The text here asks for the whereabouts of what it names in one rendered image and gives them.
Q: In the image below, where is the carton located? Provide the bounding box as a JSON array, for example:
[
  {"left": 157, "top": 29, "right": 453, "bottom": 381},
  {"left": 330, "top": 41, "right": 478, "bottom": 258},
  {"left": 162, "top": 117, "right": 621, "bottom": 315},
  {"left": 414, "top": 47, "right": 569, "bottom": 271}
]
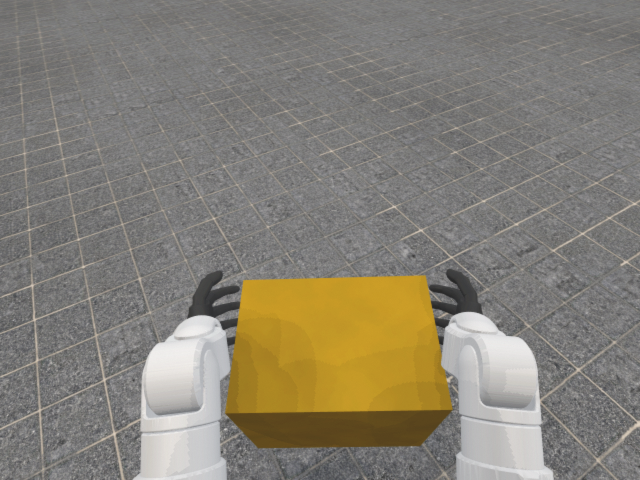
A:
[{"left": 225, "top": 275, "right": 453, "bottom": 448}]

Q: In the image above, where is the robot right hand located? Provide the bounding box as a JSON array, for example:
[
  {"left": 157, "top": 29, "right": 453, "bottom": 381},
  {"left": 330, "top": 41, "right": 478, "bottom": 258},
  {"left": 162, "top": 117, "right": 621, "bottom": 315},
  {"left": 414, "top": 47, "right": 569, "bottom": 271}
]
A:
[{"left": 429, "top": 269, "right": 483, "bottom": 345}]

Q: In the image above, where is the right robot forearm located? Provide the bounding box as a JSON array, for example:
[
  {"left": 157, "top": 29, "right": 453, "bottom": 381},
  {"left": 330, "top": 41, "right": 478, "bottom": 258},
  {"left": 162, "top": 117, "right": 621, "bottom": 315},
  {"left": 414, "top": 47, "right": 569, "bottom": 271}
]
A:
[{"left": 441, "top": 312, "right": 554, "bottom": 480}]

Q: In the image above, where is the robot left hand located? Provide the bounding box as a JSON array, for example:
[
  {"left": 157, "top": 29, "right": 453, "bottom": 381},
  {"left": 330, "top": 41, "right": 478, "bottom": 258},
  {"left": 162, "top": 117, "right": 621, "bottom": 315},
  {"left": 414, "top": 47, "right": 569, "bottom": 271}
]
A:
[{"left": 187, "top": 270, "right": 240, "bottom": 346}]

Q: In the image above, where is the left robot forearm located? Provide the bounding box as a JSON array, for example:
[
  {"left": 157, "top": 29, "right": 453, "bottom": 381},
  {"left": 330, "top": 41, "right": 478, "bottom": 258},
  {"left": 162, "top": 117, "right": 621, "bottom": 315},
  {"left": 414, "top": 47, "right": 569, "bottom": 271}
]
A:
[{"left": 133, "top": 315, "right": 231, "bottom": 480}]

